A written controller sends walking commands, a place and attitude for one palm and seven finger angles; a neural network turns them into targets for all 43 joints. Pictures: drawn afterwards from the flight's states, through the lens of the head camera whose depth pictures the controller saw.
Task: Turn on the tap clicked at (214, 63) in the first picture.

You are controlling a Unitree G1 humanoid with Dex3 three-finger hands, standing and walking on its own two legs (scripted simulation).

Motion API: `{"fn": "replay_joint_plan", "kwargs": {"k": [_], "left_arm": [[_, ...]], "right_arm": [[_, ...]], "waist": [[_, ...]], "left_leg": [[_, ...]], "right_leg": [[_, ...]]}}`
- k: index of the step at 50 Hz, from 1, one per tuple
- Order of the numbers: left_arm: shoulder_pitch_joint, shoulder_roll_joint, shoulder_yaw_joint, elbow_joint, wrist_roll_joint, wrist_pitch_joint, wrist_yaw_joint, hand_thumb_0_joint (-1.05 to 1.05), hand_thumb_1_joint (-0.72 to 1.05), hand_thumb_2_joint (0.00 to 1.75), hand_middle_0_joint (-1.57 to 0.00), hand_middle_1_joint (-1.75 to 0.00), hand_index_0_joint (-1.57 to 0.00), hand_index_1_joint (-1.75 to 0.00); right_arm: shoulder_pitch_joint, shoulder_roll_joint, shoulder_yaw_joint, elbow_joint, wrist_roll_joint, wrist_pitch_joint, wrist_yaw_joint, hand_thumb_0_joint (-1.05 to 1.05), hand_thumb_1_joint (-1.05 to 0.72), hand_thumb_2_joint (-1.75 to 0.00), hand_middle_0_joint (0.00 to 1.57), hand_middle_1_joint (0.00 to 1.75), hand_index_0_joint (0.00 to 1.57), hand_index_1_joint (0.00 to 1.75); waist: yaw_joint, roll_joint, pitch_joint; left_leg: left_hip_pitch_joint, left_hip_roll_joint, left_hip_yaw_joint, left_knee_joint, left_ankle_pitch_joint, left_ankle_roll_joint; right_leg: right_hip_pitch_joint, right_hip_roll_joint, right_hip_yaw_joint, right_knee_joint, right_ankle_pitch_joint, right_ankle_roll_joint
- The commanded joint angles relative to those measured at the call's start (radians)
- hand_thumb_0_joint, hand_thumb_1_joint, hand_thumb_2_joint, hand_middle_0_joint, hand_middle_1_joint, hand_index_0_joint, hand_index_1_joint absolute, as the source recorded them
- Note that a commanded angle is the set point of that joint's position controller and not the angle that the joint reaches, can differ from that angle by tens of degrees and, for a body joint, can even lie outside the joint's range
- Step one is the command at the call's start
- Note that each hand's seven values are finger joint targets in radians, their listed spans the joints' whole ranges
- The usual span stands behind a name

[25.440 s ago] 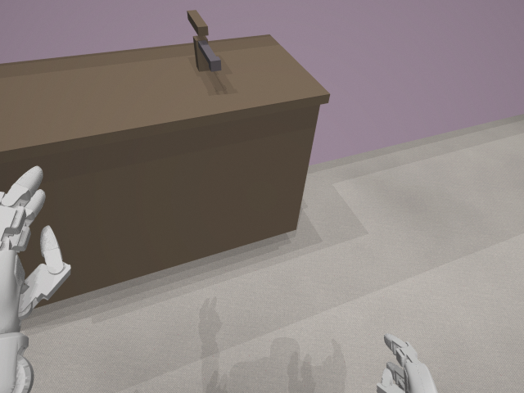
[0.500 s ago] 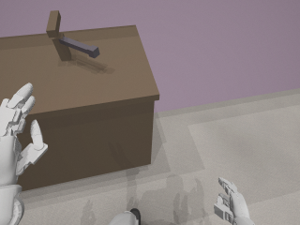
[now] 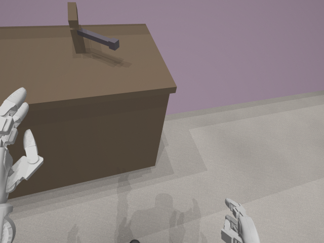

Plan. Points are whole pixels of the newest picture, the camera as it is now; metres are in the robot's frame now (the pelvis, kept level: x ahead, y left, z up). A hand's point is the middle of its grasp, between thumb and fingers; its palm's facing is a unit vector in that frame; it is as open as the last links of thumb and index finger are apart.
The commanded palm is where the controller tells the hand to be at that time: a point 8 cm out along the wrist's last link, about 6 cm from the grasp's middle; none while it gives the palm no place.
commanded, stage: stop stepping back and stand still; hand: left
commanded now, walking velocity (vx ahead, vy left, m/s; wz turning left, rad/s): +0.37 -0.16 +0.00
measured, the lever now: (114, 44) +0.70 +0.22 +0.09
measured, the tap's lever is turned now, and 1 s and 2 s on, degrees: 49 49 49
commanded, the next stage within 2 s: stand and check the lever's angle in 0.64 s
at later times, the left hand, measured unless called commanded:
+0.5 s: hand out of the picture +0.16 +0.28 +0.15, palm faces +0.45 -0.85 -0.27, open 7.4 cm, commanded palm +0.10 +0.31 +0.17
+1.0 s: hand (17, 167) +0.20 +0.27 +0.15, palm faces +0.41 -0.83 -0.38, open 7.4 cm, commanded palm +0.15 +0.31 +0.17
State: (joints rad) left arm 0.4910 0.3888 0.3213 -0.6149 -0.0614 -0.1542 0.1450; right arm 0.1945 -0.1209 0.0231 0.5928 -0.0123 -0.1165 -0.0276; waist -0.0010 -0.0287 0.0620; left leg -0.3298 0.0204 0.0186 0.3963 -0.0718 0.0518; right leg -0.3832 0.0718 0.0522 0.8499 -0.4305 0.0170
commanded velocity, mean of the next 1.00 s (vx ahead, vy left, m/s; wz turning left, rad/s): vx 0.10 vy -0.03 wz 0.00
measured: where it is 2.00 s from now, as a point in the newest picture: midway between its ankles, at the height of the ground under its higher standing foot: outside the picture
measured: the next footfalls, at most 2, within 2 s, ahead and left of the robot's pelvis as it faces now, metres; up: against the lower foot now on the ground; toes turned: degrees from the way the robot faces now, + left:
right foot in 0.20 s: -0.06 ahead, -0.07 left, +0.00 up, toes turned +0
left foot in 0.46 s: +0.02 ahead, +0.14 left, +0.00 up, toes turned +4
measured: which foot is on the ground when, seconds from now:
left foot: down 0.00-0.16, up 0.18-0.44, down 0.46-1.00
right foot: up 0.00-0.18, down 0.20-0.46, up 0.48-0.68, down 0.70-1.00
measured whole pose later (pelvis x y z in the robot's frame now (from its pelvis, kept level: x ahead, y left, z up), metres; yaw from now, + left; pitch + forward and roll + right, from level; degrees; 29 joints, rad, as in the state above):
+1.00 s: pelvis -0.01 +0.02 -0.01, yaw +1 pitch -2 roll +0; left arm 0.47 0.36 0.33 -0.50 -0.05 -0.15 0.16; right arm 0.17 -0.20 -0.02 0.63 0.01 -0.07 -0.06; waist 0.01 -0.01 0.06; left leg -0.20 0.02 0.05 0.53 -0.30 0.01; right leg -0.24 0.02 -0.06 0.52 -0.26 -0.03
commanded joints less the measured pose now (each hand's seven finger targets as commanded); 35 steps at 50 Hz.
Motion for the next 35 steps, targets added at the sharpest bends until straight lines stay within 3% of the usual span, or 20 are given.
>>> {"fn": "replay_joint_plan", "kwargs": {"k": [1,4,6,7,8,10,11,12,13,14,16,18,21,23,24,26,28,30,33,35], "left_arm": [[0.065,0.111,0.096,-0.192,-0.005,-0.013,0.031,0.0,0.9,0.9,-0.2,-0.3,-0.2,-0.3],[0.02,0.11,0.077,-0.07,-0.012,0.029,0.034,0.0,0.9,0.9,-0.2,-0.3,-0.2,-0.3],[-0.027,0.123,0.066,-0.038,-0.001,0.056,0.027,0.0,0.9,0.9,-0.2,-0.3,-0.2,-0.3],[-0.053,0.132,0.065,-0.038,0.005,0.065,0.018,0.0,0.9,0.9,-0.2,-0.3,-0.2,-0.3],[-0.1,0.144,0.068,-0.07,0.005,0.064,0.015,0.0,0.9,0.9,-0.2,-0.3,-0.2,-0.3],[-0.25,0.208,0.104,-0.184,0.003,0.03,0.006,0.0,0.9,0.9,-0.2,-0.3,-0.2,-0.3],[-0.253,0.221,0.14,-0.093,0.001,0.009,0.008,0.0,0.9,0.9,-0.2,-0.3,-0.2,-0.3],[-0.236,0.122,0.054,0.013,0.009,0.004,-0.002,0.0,0.9,0.9,-0.2,-0.3,-0.2,-0.3],[-0.261,0.138,0.045,0.012,0.001,0.017,-0.012,0.0,0.9,0.9,-0.2,-0.3,-0.2,-0.3],[-0.264,0.13,0.053,0.045,-0.003,0.012,-0.006,0.0,0.9,0.9,-0.2,-0.3,-0.2,-0.3],[-0.212,0.135,0.059,0.028,0.003,-0.013,0.008,0.0,0.9,0.9,-0.2,-0.3,-0.2,-0.3],[-0.262,0.146,0.058,-0.072,0.008,-0.033,0.022,0.0,0.9,0.9,-0.2,-0.3,-0.2,-0.3],[-0.235,0.151,0.082,-0.129,0.007,-0.041,0.046,0.0,0.9,0.9,-0.2,-0.3,-0.2,-0.3],[-0.181,0.138,0.087,-0.141,0.0,-0.041,0.053,0.0,0.9,0.9,-0.2,-0.3,-0.2,-0.3],[-0.212,0.151,0.086,-0.165,0.01,-0.048,0.049,0.0,0.9,0.9,-0.2,-0.3,-0.2,-0.3],[-0.185,0.192,0.137,-0.152,0.012,-0.042,0.039,0.0,0.9,0.9,-0.2,-0.3,-0.2,-0.3],[-0.145,0.182,0.143,-0.154,0.01,-0.037,0.033,0.0,0.9,0.9,-0.2,-0.3,-0.2,-0.3],[-0.038,0.139,0.131,-0.092,0.01,-0.03,0.028,0.0,0.9,0.9,-0.2,-0.3,-0.2,-0.3],[0.016,0.139,0.142,-0.032,0.011,-0.03,0.019,0.0,0.9,0.9,-0.2,-0.3,-0.2,-0.3],[-0.009,0.146,0.146,-0.02,0.018,-0.037,0.018,0.0,0.9,0.9,-0.2,-0.3,-0.2,-0.3]], "right_arm": [[-0.112,-0.184,-0.07,-0.147,0.007,-0.026,-0.012,0.0,-0.9,-0.9,0.2,0.3,0.2,0.3],[-0.115,-0.16,-0.051,-0.114,0.001,0.003,-0.033,0.0,-0.9,-0.9,0.2,0.3,0.2,0.3],[-0.103,-0.156,-0.054,-0.096,0.0,0.027,-0.042,0.0,-0.9,-0.9,0.2,0.3,0.2,0.3],[-0.083,-0.156,-0.062,-0.095,0.002,0.04,-0.044,0.0,-0.9,-0.9,0.2,0.3,0.2,0.3],[-0.079,-0.16,-0.069,-0.094,0.009,0.048,-0.044,0.0,-0.9,-0.9,0.2,0.3,0.2,0.3],[-0.109,-0.174,-0.046,-0.096,0.019,0.032,-0.029,0.0,-0.9,-0.9,0.2,0.3,0.2,0.3],[-0.124,-0.168,-0.041,-0.088,0.013,0.03,-0.016,0.0,-0.9,-0.9,0.2,0.3,0.2,0.3],[-0.09,-0.154,-0.057,-0.085,0.023,0.024,-0.015,0.0,-0.9,-0.9,0.2,0.3,0.2,0.3],[-0.088,-0.208,-0.101,-0.105,0.048,0.026,-0.017,0.0,-0.9,-0.9,0.2,0.3,0.2,0.3],[-0.121,-0.217,-0.096,-0.095,0.042,0.022,-0.033,0.0,-0.9,-0.9,0.2,0.3,0.2,0.3],[-0.122,-0.19,-0.073,-0.089,0.034,0.025,-0.051,0.0,-0.9,-0.9,0.2,0.3,0.2,0.3],[-0.127,-0.183,-0.072,-0.094,0.032,0.007,-0.059,0.0,-0.9,-0.9,0.2,0.3,0.2,0.3],[-0.084,-0.199,-0.076,-0.107,0.019,-0.024,-0.067,0.0,-0.9,-0.9,0.2,0.3,0.2,0.3],[-0.083,-0.25,-0.089,-0.133,0.029,-0.021,-0.066,0.0,-0.9,-0.9,0.2,0.3,0.2,0.3],[-0.078,-0.22,-0.075,-0.131,0.028,-0.018,-0.057,0.0,-0.9,-0.9,0.2,0.3,0.2,0.3],[-0.059,-0.205,-0.074,-0.103,0.017,-0.032,-0.049,0.0,-0.9,-0.9,0.2,0.3,0.2,0.3],[-0.054,-0.212,-0.082,-0.108,0.027,-0.039,-0.033,0.0,-0.9,-0.9,0.2,0.3,0.2,0.3],[-0.06,-0.212,-0.083,-0.115,0.034,-0.035,-0.022,0.0,-0.9,-0.9,0.2,0.3,0.2,0.3],[-0.074,-0.211,-0.079,-0.128,0.035,-0.025,-0.02,0.0,-0.9,-0.9,0.2,0.3,0.2,0.3],[-0.076,-0.2,-0.079,-0.122,0.031,-0.025,-0.021,0.0,-0.9,-0.9,0.2,0.3,0.2,0.3]], "waist": [[0.008,0.286,-0.213],[0.01,0.333,-0.157],[0.019,0.173,-0.188],[0.017,-0.026,-0.18],[0.003,-0.17,-0.153],[-0.019,-0.115,-0.088],[-0.022,-0.093,-0.116],[-0.036,-0.186,-0.13],[-0.033,-0.253,-0.058],[-0.03,-0.133,0.023],[-0.014,0.075,0.027],[-0.002,0.03,-0.016],[-0.008,0.026,-0.118],[-0.016,0.378,-0.132],[-0.016,0.344,-0.089],[-0.024,0.277,-0.059],[-0.016,0.216,-0.096],[-0.018,0.223,-0.098],[-0.007,0.198,-0.088],[-0.005,0.085,-0.079]], "left_leg": [[0.095,0.145,-0.198,-0.409,-0.619,-0.168],[0.045,0.113,-0.116,-0.401,-0.585,-0.182],[0.027,0.048,-0.002,-0.191,-0.529,-0.148],[0.041,-0.024,0.089,0.107,-0.438,-0.107],[0.026,-0.046,0.044,0.422,-0.362,-0.07],[-0.192,-0.031,-0.03,0.798,-0.28,-0.068],[-0.175,0.013,-0.028,0.831,-0.267,-0.073],[-0.229,0.014,-0.035,0.749,-0.27,-0.062],[-0.265,0.007,-0.033,0.732,-0.215,-0.078],[-0.268,0.043,-0.039,0.66,-0.208,-0.072],[-0.189,0.045,0.022,0.461,-0.271,-0.05],[-0.069,0.036,0.058,0.285,-0.317,-0.034],[0.196,0.005,0.085,0.046,-0.244,-0.014],[0.429,0.279,-0.331,-0.048,-0.036,0.092],[0.389,0.342,-0.43,-0.106,0.029,0.132],[0.29,0.328,-0.395,-0.109,0.068,0.146],[0.262,0.286,-0.254,-0.07,0.124,0.1],[0.138,0.234,-0.13,-0.062,0.025,0.06],[-0.039,0.195,-0.059,-0.018,-0.226,0.031],[-0.111,0.141,-0.006,0.116,-0.313,0.008]], "right_leg": [[0.148,0.072,-0.13,-0.097,-0.019,-0.013],[0.282,0.097,-0.176,-0.339,-0.076,-0.05],[0.393,0.047,-0.162,-0.558,0.005,-0.093],[0.305,-0.075,-0.064,-0.652,0.076,-0.132],[0.125,-0.265,0.179,-0.731,0.024,-0.189],[0.062,-0.395,0.238,-0.727,0.142,-0.28],[0.047,-0.379,0.183,-0.666,0.19,-0.269],[0.134,-0.325,0.144,-0.653,-0.005,-0.211],[0.09,-0.303,0.218,-0.711,-0.117,-0.187],[0.07,-0.32,0.262,-0.733,-0.099,-0.212],[0.119,-0.324,0.211,-0.683,0.082,-0.226],[0.173,-0.321,0.158,-0.623,0.142,-0.22],[0.161,-0.214,0.061,-0.409,0.164,-0.159],[-0.135,-0.055,-0.091,-0.08,0.037,-0.05],[-0.204,-0.04,-0.067,0.021,-0.135,-0.028],[-0.18,-0.08,-0.04,0.041,-0.113,-0.025],[-0.076,-0.083,-0.068,-0.078,-0.012,-0.021],[0.085,-0.056,-0.123,-0.185,0.082,-0.015],[0.298,-0.028,-0.16,-0.346,0.164,-0.011],[0.361,-0.085,-0.056,-0.437,0.172,-0.044]]}}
